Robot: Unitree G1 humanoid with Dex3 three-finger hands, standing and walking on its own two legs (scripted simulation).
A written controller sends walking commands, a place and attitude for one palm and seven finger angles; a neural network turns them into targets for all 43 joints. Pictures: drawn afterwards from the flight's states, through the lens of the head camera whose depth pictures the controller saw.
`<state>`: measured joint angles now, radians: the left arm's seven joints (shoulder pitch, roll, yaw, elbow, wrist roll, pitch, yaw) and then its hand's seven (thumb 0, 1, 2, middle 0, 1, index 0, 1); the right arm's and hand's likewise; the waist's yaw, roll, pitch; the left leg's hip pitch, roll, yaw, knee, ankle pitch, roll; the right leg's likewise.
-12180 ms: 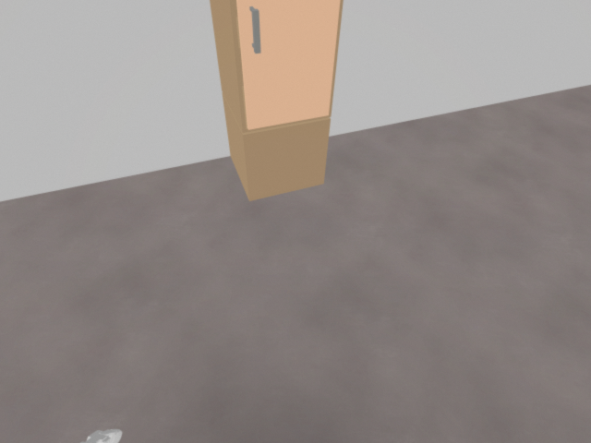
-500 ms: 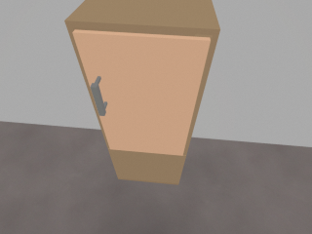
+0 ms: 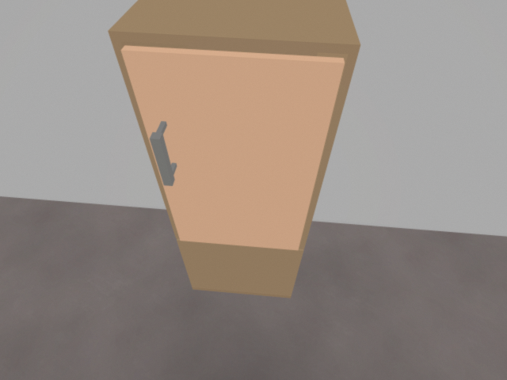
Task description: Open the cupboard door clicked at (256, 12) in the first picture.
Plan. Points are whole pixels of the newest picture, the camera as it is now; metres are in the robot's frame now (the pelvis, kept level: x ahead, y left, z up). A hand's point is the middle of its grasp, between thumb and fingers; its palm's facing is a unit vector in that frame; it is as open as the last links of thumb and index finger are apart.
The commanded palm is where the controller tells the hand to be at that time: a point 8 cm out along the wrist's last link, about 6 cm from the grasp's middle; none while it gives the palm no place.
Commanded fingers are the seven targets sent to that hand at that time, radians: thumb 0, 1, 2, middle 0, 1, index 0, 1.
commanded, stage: raise the hand with hooked fingers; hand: left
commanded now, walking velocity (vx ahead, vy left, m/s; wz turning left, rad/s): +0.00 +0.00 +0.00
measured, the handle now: (165, 154) +0.52 +0.22 +0.04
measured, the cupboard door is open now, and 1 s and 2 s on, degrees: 0 0 0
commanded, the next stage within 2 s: none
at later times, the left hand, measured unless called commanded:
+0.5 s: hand (110, 376) +0.13 +0.22 -0.05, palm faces +0.12 -0.99 -0.02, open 9.3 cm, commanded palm +0.14 +0.27 -0.03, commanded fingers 0.00 0.25 0.62 -0.25 -0.72 -0.25 -0.72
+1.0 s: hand (89, 317) +0.20 +0.26 +0.00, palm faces +0.00 -1.00 -0.08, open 12.3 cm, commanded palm +0.17 +0.32 +0.01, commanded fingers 0.00 -0.34 0.37 -0.29 -1.10 -0.29 -1.10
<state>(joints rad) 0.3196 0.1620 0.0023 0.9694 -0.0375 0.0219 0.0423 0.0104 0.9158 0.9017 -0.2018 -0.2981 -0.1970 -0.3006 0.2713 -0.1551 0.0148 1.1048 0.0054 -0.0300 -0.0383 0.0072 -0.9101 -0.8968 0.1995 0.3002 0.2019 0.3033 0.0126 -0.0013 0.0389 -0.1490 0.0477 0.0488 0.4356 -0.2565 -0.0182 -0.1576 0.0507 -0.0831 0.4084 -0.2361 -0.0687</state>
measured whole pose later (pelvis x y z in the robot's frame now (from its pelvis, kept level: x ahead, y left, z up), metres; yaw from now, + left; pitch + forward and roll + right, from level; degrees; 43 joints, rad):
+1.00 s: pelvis -0.04 +0.05 -0.06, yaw +2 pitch +9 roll -2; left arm 0.25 0.30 0.24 0.07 -0.29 -0.33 -0.32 0.00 -0.11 0.47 -0.27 -0.95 -0.26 -0.95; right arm 0.28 -0.29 0.02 0.58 0.04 -0.24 -0.07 0.02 -0.90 -0.90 0.20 0.30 0.21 0.30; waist -0.01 0.02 -0.07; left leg -0.68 0.01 0.01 0.97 -0.45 0.04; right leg -0.66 -0.01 -0.11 0.90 -0.41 -0.02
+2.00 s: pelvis -0.02 +0.03 -0.03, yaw +1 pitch +6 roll -1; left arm -0.07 0.42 0.44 0.42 -0.35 -0.22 -0.52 -0.01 -0.50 0.30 -0.30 -1.20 -0.30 -1.20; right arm 0.28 -0.29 0.05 0.58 0.05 -0.21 -0.09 0.02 -0.90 -0.90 0.20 0.30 0.20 0.30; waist 0.00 0.02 -0.04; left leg -0.48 0.02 0.03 0.75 -0.38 0.02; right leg -0.47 0.01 -0.09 0.71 -0.34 -0.04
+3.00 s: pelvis -0.02 +0.03 -0.03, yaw +0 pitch +10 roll -1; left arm -0.47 0.46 0.40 0.79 -0.25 -0.27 -0.47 -0.01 -0.50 0.30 -0.30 -1.20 -0.30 -1.20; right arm 0.32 -0.29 0.04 0.61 0.04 -0.11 -0.07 0.01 -0.91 -0.90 0.20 0.30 0.21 0.30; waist -0.05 0.01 -0.06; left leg -0.58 0.02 0.04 0.79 -0.39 0.02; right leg -0.58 0.01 -0.08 0.75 -0.35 -0.04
